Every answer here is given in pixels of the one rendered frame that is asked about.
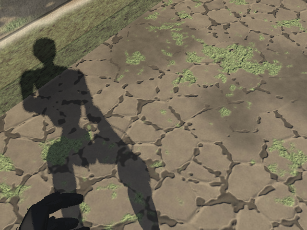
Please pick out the left robot hand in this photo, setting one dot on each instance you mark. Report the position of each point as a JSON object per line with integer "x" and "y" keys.
{"x": 37, "y": 216}

